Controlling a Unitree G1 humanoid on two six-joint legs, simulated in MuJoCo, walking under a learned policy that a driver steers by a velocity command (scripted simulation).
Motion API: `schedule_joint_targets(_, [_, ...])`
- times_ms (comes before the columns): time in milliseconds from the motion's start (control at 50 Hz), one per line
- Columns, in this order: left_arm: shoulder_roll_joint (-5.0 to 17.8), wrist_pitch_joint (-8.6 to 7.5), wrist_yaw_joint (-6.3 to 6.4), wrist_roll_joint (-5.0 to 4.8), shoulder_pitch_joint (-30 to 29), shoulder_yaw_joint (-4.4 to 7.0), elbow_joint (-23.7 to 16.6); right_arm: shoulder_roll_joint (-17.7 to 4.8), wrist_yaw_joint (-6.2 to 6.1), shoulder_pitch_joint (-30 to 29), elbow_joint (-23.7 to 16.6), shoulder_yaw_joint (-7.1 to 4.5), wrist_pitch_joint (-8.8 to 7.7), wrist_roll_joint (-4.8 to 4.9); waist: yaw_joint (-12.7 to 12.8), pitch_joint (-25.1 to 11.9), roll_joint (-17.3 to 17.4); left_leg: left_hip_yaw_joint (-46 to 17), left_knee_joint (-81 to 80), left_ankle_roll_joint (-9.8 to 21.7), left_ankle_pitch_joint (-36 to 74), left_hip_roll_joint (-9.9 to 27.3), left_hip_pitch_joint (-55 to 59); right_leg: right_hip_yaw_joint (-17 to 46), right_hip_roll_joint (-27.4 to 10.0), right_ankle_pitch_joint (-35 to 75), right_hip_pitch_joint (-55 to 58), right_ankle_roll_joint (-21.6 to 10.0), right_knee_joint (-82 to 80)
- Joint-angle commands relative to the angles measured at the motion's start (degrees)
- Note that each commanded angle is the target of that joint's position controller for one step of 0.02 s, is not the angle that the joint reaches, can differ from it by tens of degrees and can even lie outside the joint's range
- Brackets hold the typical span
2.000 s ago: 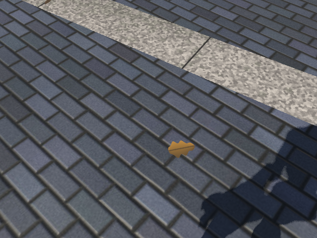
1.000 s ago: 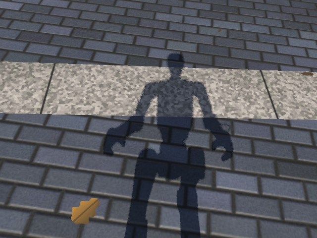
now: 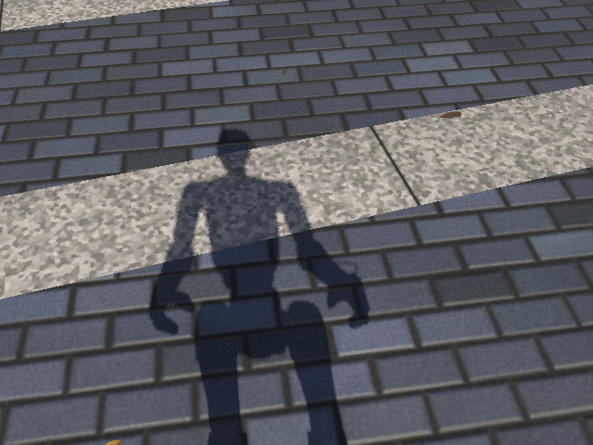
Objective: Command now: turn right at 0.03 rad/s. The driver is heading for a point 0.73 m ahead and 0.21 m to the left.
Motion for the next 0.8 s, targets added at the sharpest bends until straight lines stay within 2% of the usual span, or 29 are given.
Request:
schedule_joint_targets(20, [5.4, -0.78, 0.44, -0.09, -1.0, 1.42, -2.7, -7.0, -0.14, -0.7, -2.8, -1.54, -0.71, 0.09, -0.5, -2.4, -0.3, -3.8, -5.8, 1.6, 8.1, 3.5, -0.9, 3.6, -3.4, 11.2, 2.0, -1.1, -3.8])
schedule_joint_targets(220, [5.7, -0.5, 1.33, -0.31, 0.0, 1.73, 1.9, -6.5, 0.06, -0.2, 0.9, -1.19, -0.78, 0.24, -0.3, -1.7, 0.1, -3.4, -7.1, 1.8, 9.0, 2.7, -0.9, 3.4, -3.6, 13.0, 4.0, -0.5, -4.2])
schedule_joint_targets(460, [5.3, -0.46, 1.81, -0.52, 0.1, 1.68, 8.9, -6.7, -0.25, 1.0, 5.9, -0.97, -0.67, 0.37, -0.4, -0.7, 0.3, -3.5, -9.0, 2.3, 9.0, 2.3, -0.2, 2.3, -3.4, 12.6, 4.7, 0.3, -5.7])
schedule_joint_targets(480, [4.8, -0.41, 1.83, -0.58, 1.0, 1.55, 9.8, -6.6, -0.37, 2.0, 6.8, -0.96, -0.56, 0.41, -0.3, -1.9, 0.9, -3.4, -9.7, 2.7, 2.8, 1.9, 0.3, 1.2, -2.5, 7.4, 5.0, 0.2, -5.3])
schedule_joint_targets(500, [4.7, -0.4, 1.88, -0.91, 1.1, 1.6, 10.4, -7.7, -0.59, 2.5, 7.1, -1.37, -0.29, 0.81, -0.7, -1.0, 2.2, -4.4, -10.8, 3.8, -7.6, 2.0, 0.0, -1.0, -0.6, -1.3, 2.8, -0.1, -3.1])
schedule_joint_targets(520, [4.5, -0.65, 1.84, -1.17, 0.5, 1.6, 10.3, -9.4, -0.82, 3.3, 7.4, -1.96, -0.05, 1.22, -1.3, 1.0, 4.9, -8.3, -13.3, 5.9, -18.9, 4.1, -0.4, -3.1, 1.1, -9.2, -1.6, -0.3, 0.6])
schedule_joint_targets(540, [4.4, -1.35, 1.67, -1.34, -1.4, 1.52, 9.4, -10.9, -1.04, 5.3, 7.7, -2.4, -0.04, 1.53, -2.3, 3.2, 7.8, -15.6, -17.7, 8.9, -28.1, 9.2, 0.2, -4.5, 1.3, -12.0, -7.4, -0.5, 5.6])
schedule_joint_targets(560, [4.0, -2.39, 1.29, -1.7, -3.5, 1.32, 8.3, -12.7, -1.24, 6.4, 8.0, -3.01, -0.32, 1.77, -2.8, 5.8, 10.2, -24.0, -21.9, 12.5, -32.3, 15.5, -0.3, -4.9, -0.4, -10.8, -11.5, -0.9, 10.8])
schedule_joint_targets(580, [4.3, -3.37, 0.81, -2.12, -5.0, 1.37, 7.7, -13.2, -1.45, 6.9, 8.1, -3.36, -0.87, 1.59, -3.2, 8.0, 10.0, -28.8, -24.2, 14.9, -30.7, 19.0, -0.6, -3.0, -3.0, -10.9, -15.4, -1.5, 15.7])
schedule_joint_targets(600, [4.8, -4.12, 0.35, -2.42, -5.4, 1.57, 7.6, -12.8, -1.44, 7.0, 7.9, -3.43, -1.55, 1.23, -3.3, 8.4, 9.1, -30.2, -24.7, 15.8, -26.7, 20.5, 1.7, -1.7, -4.7, -13.2, -19.5, -2.0, 19.8])
schedule_joint_targets(640, [5.0, -5.24, -0.47, -2.67, -4.7, 1.64, 8.0, -11.8, -1.12, 5.6, 7.0, -3.45, -2.24, 1.87, -2.3, 6.7, 6.5, -26.0, -23.9, 14.1, -19.1, 19.1, 6.0, -1.3, -7.0, -13.4, -21.4, -2.8, 17.7])
schedule_joint_targets(680, [4.2, -6.07, -0.96, -2.45, -4.5, 1.49, 8.8, -12.1, -0.88, 3.8, 6.4, -3.7, -2.2, 2.57, -1.4, 4.3, 6.1, -17.0, -22.4, 11.3, -10.4, 14.2, 3.6, -4.4, -5.7, -8.4, -12.3, -2.6, 8.2])
schedule_joint_targets(720, [3.3, -6.33, -1.32, -2.24, 1.1, 1.7, 11.8, -12.6, -0.63, 2.9, 6.5, -3.91, -1.56, 3.02, 1.6, 1.6, 5.7, -10.2, -18.6, 10.0, -7.5, 10.3, -3.5, -9.1, -1.9, 3.3, 2.4, -1.5, -0.9])
schedule_joint_targets(740, [3.8, -6.04, -1.25, -2.24, 5.3, 2.16, 13.8, -11.5, -0.47, 3.7, 6.6, -3.6, -1.37, 2.83, 3.0, 0.3, 4.9, -8.6, -15.3, 9.4, -7.7, 8.8, -7.2, -10.2, 0.0, 4.9, 9.3, -0.9, -1.8])
schedule_joint_targets(760, [4.6, -5.73, -0.98, -2.49, 9.9, 2.67, 15.3, -9.4, -0.26, 3.5, 6.5, -2.85, -1.53, 2.47, 5.1, -0.8, 3.4, -6.7, -9.8, 7.9, -6.4, 7.1, -10.9, -8.6, -0.6, 3.4, 15.3, -1.4, -3.2])
schedule_joint_targets(780, [8.0, -5.81, -0.39, -2.4, 15.6, 3.5, 16.0, -5.1, 0.28, 1.8, 5.5, -1.5, -1.88, 1.61, 7.5, -1.9, -6.4, -0.7, 8.0, 3.9, -4.5, 2.4, -17.5, 6.2, -10.6, -4.8, 20.8, -4.9, -10.7])
schedule_joint_targets(800, [15.3, -6.26, -0.93, -1.94, 20.7, 4.62, 16.4, -2.7, 0.08, 1.1, 2.2, -0.94, -3.11, 1.66, 7.5, -4.0, -18.7, 1.1, 25.1, 1.9, -14.4, -4.0, -30.1, 32.8, -23.5, -15.5, 26.0, -14.3, -19.8])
